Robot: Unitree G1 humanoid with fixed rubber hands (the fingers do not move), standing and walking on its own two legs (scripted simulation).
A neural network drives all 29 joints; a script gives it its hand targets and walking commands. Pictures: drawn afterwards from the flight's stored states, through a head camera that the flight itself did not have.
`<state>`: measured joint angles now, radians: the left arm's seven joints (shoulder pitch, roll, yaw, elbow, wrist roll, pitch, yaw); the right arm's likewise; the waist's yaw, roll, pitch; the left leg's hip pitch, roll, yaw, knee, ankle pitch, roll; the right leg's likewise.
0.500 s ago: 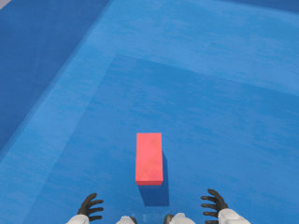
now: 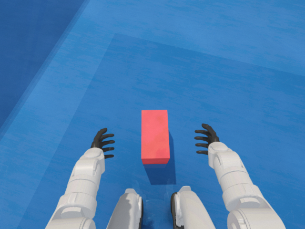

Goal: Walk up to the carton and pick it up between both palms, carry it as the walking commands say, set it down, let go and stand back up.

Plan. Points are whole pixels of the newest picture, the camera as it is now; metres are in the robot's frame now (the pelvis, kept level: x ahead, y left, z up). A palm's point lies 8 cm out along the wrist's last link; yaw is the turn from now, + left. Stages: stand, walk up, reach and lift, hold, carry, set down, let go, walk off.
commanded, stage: reach and lift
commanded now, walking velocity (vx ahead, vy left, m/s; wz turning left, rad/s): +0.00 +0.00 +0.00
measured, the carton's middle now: (154, 137) +0.51 +0.00 -0.60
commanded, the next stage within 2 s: none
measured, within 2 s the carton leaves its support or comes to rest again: neither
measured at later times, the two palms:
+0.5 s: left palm (100, 112) +0.47 +0.19 -0.13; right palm (196, 110) +0.47 -0.13 -0.13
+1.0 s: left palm (105, 105) +0.52 +0.19 -0.19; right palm (188, 105) +0.51 -0.12 -0.19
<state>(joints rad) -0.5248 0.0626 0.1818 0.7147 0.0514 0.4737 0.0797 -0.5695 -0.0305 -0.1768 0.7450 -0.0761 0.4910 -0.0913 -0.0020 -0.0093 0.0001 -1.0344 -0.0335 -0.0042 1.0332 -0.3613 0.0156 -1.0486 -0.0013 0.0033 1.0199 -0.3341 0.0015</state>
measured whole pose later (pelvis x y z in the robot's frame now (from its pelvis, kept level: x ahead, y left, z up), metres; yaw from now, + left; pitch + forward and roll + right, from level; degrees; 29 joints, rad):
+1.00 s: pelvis +0.02 +0.00 -0.05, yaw +0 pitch +51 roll -1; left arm -1.18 0.15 0.43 0.94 0.19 0.07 0.01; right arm -1.10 0.00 -0.43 0.78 -0.20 0.10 -0.15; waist 0.01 -0.02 -0.08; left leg -1.66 -0.06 -0.04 1.12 -0.34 0.01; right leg -1.66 0.03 0.03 1.09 -0.32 0.02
